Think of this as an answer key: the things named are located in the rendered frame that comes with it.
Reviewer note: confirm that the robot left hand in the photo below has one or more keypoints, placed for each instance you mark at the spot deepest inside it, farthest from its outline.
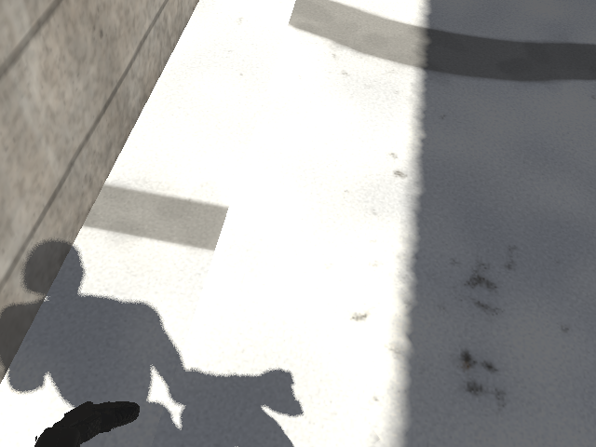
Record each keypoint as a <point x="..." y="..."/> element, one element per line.
<point x="86" y="421"/>

